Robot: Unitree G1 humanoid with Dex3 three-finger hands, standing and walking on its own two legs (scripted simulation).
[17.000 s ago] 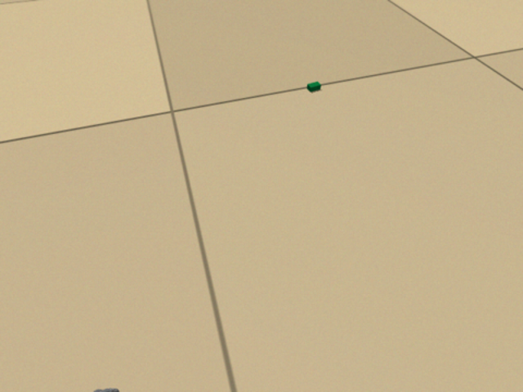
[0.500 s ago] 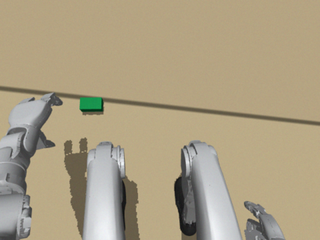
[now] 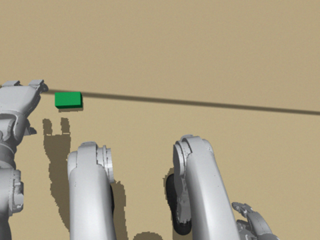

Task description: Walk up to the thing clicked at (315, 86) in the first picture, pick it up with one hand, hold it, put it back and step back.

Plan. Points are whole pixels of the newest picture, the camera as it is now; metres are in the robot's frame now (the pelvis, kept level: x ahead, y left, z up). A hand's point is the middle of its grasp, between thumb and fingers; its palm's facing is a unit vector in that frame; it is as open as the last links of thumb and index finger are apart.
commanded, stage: rise first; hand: left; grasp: from above
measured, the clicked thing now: (69, 100) +0.50 +0.27 -0.32
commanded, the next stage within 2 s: none
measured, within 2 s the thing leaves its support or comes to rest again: neither
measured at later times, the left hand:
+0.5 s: hand (36, 109) +0.43 +0.31 -0.19, palm faces -0.44 -0.06 -0.89, open 12.5 cm
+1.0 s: hand (40, 105) +0.45 +0.31 -0.20, palm faces -0.44 -0.06 -0.89, open 12.7 cm
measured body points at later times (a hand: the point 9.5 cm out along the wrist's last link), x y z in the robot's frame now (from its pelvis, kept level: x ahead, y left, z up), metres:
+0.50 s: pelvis +0.01 +0.00 -0.02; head +0.24 +0.07 +0.36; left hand +0.45 +0.31 -0.14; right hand +0.08 -0.28 -0.13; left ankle +0.09 +0.13 -0.31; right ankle +0.10 -0.13 -0.31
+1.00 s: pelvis +0.01 +0.00 -0.02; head +0.25 +0.08 +0.35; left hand +0.46 +0.31 -0.15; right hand +0.07 -0.28 -0.13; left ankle +0.09 +0.13 -0.31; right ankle +0.10 -0.13 -0.31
